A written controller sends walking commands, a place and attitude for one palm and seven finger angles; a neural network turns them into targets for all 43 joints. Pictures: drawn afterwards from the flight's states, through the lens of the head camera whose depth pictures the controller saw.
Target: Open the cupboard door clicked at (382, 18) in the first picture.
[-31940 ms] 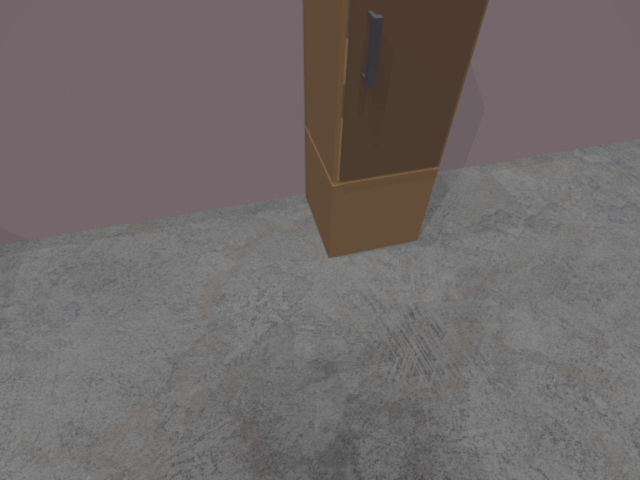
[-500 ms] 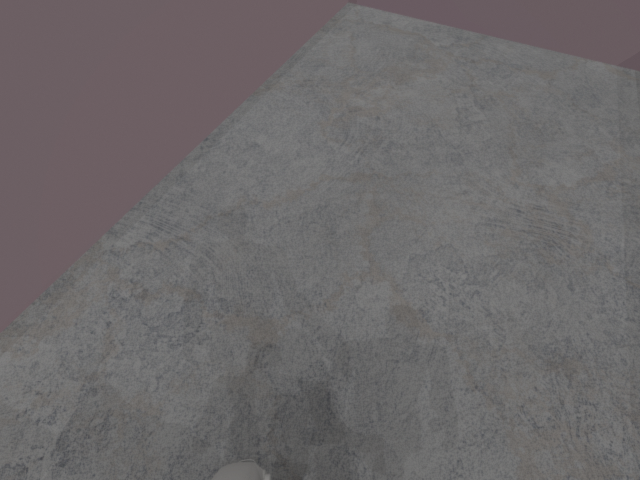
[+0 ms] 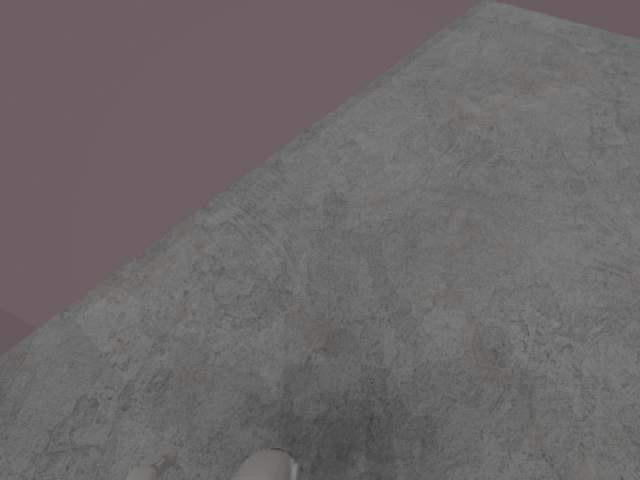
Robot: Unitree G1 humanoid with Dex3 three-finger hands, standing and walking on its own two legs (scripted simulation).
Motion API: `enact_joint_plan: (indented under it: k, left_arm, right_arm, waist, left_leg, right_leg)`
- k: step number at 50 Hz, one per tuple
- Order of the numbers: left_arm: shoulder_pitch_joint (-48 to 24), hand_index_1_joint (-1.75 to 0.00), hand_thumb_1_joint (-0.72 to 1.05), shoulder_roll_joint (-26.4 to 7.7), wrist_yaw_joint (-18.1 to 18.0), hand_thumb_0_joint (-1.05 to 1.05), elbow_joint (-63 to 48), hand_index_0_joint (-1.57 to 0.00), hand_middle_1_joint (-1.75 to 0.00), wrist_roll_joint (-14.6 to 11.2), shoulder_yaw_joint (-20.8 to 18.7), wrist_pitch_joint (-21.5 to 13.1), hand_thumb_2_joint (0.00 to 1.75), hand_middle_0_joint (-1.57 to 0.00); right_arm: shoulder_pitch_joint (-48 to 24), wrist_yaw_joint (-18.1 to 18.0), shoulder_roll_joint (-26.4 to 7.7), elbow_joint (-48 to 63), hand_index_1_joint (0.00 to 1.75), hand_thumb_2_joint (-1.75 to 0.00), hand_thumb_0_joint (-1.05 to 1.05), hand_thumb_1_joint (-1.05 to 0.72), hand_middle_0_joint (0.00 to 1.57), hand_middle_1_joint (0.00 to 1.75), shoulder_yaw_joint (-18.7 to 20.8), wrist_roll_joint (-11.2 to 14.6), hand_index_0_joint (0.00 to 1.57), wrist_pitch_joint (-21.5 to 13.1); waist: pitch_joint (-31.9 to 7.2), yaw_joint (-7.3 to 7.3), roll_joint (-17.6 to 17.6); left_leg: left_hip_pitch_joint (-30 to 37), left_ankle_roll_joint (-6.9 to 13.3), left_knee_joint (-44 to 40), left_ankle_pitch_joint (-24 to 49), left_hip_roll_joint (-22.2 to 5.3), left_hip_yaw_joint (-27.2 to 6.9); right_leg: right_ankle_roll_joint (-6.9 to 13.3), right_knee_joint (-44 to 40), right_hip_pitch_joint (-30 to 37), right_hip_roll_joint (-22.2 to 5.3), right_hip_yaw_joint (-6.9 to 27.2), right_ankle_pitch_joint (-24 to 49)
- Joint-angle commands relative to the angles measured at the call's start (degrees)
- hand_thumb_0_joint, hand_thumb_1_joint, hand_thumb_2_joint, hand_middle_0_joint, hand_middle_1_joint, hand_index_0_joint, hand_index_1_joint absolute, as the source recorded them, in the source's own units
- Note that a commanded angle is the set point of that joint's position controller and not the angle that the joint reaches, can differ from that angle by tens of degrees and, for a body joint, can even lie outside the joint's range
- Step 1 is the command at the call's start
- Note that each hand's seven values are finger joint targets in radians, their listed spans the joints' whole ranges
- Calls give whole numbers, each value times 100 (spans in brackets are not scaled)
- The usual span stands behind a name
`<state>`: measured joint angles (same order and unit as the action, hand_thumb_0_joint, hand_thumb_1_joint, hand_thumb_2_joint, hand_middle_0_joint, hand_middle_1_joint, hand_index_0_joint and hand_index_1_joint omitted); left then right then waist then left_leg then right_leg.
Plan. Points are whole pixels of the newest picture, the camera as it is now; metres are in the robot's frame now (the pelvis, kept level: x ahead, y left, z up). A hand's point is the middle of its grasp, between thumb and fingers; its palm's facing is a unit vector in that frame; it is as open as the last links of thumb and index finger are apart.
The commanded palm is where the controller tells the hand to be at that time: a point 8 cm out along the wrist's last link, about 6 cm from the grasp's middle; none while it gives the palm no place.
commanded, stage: turn to face it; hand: left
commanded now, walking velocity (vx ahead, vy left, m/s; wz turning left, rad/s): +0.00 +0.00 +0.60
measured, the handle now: out of the picture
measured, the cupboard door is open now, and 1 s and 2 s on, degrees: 43 43 43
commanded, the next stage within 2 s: none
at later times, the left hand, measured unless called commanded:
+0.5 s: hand out of the picture +0.02 +0.22 -0.15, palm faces +0.34 -0.90 -0.28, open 7.4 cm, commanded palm none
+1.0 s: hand out of the picture -0.06 +0.18 -0.18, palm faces +0.61 -0.76 -0.22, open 7.4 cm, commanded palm none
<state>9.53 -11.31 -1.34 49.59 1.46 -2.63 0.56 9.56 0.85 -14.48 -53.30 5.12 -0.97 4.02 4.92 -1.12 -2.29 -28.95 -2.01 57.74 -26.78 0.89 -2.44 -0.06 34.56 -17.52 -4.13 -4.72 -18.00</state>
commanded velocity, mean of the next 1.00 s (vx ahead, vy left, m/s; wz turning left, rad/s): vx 0.00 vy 0.00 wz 0.60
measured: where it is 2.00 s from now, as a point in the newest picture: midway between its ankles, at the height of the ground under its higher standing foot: outside the picture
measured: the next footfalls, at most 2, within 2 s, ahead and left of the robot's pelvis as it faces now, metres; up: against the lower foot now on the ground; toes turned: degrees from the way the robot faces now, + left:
left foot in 0.26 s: +0.04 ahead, +0.13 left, +0.00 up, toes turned +16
right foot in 0.56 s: +0.12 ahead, -0.13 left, +0.00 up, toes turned +18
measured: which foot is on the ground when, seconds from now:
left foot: up 0.00-0.24, down 0.26-0.56, up 0.58-0.88, down 0.90-1.00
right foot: down 0.00-0.26, up 0.28-0.54, down 0.56-0.90, up 0.92-1.00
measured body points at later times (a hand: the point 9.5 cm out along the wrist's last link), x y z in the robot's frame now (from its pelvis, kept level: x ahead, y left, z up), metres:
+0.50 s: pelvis +0.01 -0.01 +0.00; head +0.06 +0.00 +0.45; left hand +0.01 +0.27 -0.13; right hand +0.18 -0.23 -0.14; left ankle +0.00 +0.12 -0.73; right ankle +0.06 -0.15 -0.69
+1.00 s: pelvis +0.02 -0.02 +0.00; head +0.04 +0.03 +0.44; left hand -0.09 +0.22 -0.16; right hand +0.25 -0.17 -0.13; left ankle -0.04 +0.07 -0.73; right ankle +0.07 -0.16 -0.68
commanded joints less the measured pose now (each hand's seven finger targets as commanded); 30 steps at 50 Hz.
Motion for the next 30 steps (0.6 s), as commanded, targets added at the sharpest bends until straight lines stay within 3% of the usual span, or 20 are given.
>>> enact_joint_plan:
  k: [1,4,7,9,10,11,12,13,14,15,16,18,21,24,26,27,28,29,30]
  left_arm:
    - [179,-30,90,-915,-67,0,-328,-20,-30,2,-232,-148,90,-20]
    - [619,-30,90,-1077,-64,0,-151,-20,-30,11,-284,-158,90,-20]
    - [745,-30,90,-1255,-55,0,-63,-20,-30,30,-351,-138,90,-20]
    - [700,-30,90,-1315,-32,0,-41,-20,-30,20,-385,-118,90,-20]
    - [629,-30,90,-1310,-18,0,-42,-20,-30,-5,-406,-109,90,-20]
    - [536,-30,90,-1285,7,0,-68,-20,-30,-44,-404,-89,90,-20]
    - [529,-30,90,-1055,34,0,-188,-20,-30,-78,-381,-55,90,-20]
    - [275,-30,90,-683,64,0,-446,-20,-30,-95,-229,-32,90,-20]
    - [-44,-30,90,-789,30,0,-651,-20,-30,-27,-237,30,90,-20]
    - [-254,-30,90,-685,4,0,-535,-20,-30,-18,-270,58,90,-20]
    - [-236,-30,90,-760,21,0,-447,-20,-30,-29,-289,74,90,-20]
    - [2,-30,90,-738,86,0,-250,-20,-30,-27,-297,106,90,-20]
    - [61,-30,90,-662,94,0,-228,-20,-30,-52,-266,110,90,-20]
    - [230,-30,90,-636,81,0,-236,-20,-30,-67,-244,85,90,-20]
    - [700,-30,90,-721,69,0,-143,-20,-30,-67,-288,30,90,-20]
    - [950,-30,90,-1031,27,0,-130,-20,-30,-18,-355,-40,90,-20]
    - [963,-30,90,-1607,-24,0,-203,-20,-30,74,-466,-89,90,-20]
    - [731,-30,90,-1697,-24,0,-302,-20,-30,25,-398,-43,90,-20]
    - [432,-30,90,-1417,-52,0,-363,-20,-30,13,-375,-74,90,-20]
  right_arm:
    - [-215,81,-245,531,30,-90,0,-90,20,30,36,12,20,-112]
    - [-534,111,-105,544,30,-90,0,-90,20,30,-37,37,20,-124]
    - [-640,115,-76,594,30,-90,0,-90,20,30,-88,56,20,-162]
    - [-480,101,-136,594,30,-90,0,-90,20,30,-81,59,20,-190]
    - [-307,90,-220,550,30,-90,0,-90,20,30,-72,42,20,-205]
    - [-14,83,-379,481,30,-90,0,-90,20,30,-28,21,20,-228]
    - [373,58,-884,420,30,-90,0,-90,20,30,101,-30,20,-281]
    - [765,17,-1467,399,30,-90,0,-90,20,30,252,-40,20,-273]
    - [1020,-21,-1608,299,30,-90,0,-90,20,30,261,-49,20,-238]
    - [842,-97,-1383,305,30,-90,0,-90,20,30,234,-59,20,-290]
    - [501,-143,-1218,395,30,-90,0,-90,20,30,177,-51,20,-294]
    - [-9,-159,-1001,518,30,-90,0,-90,20,30,102,-52,20,-315]
    - [-15,-141,-1039,513,30,-90,0,-90,20,30,123,-72,20,-309]
    - [-163,-111,-1075,571,30,-90,0,-90,20,30,163,-87,20,-235]
    - [-403,-91,-1034,663,30,-90,0,-90,20,30,179,-47,20,-195]
    - [-419,-65,-782,745,30,-90,0,-90,20,30,159,5,20,-190]
    - [-376,-17,-394,859,30,-90,0,-90,20,30,107,37,20,-188]
    - [-431,26,-520,903,30,-90,0,-90,20,30,124,-13,20,-175]
    - [-442,30,-547,784,30,-90,0,-90,20,30,158,-15,20,-113]
  waist:
    - [-625,68,1512]
    - [-670,294,1293]
    - [-720,383,1427]
    - [-750,289,1397]
    - [-792,176,1303]
    - [-894,-21,965]
    - [-1209,-231,-202]
    - [-1245,-460,-1632]
    - [-1179,-552,-868]
    - [-1159,-458,-1260]
    - [-898,-323,-1326]
    - [-704,-17,-928]
    - [-758,-2,-601]
    - [-658,63,-733]
    - [-631,321,-545]
    - [-691,462,309]
    - [-650,512,1956]
    - [-529,466,1802]
    - [-395,278,1637]
  left_leg:
    - [-446,-193,783,108,-316,321]
    - [-142,-205,-390,68,-252,664]
    - [222,-131,-1299,28,-198,871]
    - [651,-71,-1998,403,-151,996]
    - [1083,-25,-2472,811,-150,990]
    - [1784,50,-3076,1431,-163,927]
    - [2796,461,-3424,2714,-1090,-245]
    - [3303,1334,-3596,4811,-2548,-2066]
    - [2850,1675,-3579,4004,-2776,-2061]
    - [2666,1504,-3651,3640,-2255,-1973]
    - [2254,1322,-3740,3284,-1997,-1670]
    - [1837,1041,-3801,2914,-1538,-1101]
    - [1748,1042,-3786,2710,-1403,-1070]
    - [1197,999,-3738,2125,-1312,-1320]
    - [496,773,-3383,1601,-1029,-1295]
    - [-79,460,-2632,1022,-546,-934]
    - [-837,-23,-1130,-328,296,93]
    - [-543,38,272,-754,87,-11]
    - [-552,45,1082,-393,-86,-126]
  right_leg:
    - [616,-1304,1068,-1416,531,3155]
    - [599,-1099,1541,-1496,269,3922]
    - [631,-902,1672,-1633,195,4052]
    - [506,-636,1537,-1663,-12,3859]
    - [372,-399,1294,-1635,-136,3555]
    - [148,84,854,-1540,-361,3137]
    - [-205,1156,-215,-1122,-621,1649]
    - [-559,2469,-1599,-378,-505,-1987]
    - [-458,3083,-1709,-335,120,-2064]
    - [-445,3246,-1904,-295,368,-1652]
    - [-439,3330,-1837,-297,506,-1252]
    - [-450,3030,-1479,-234,488,-693]
    - [-429,2045,-985,-33,342,-752]
    - [-366,863,-166,213,186,-675]
    - [-322,-364,854,296,107,112]
    - [-174,-1417,1485,-297,722,-48]
    - [454,-2193,1633,-1913,2524,-313]
    - [873,-2305,717,-2451,2555,-407]
    - [875,-2230,353,-2163,2461,-452]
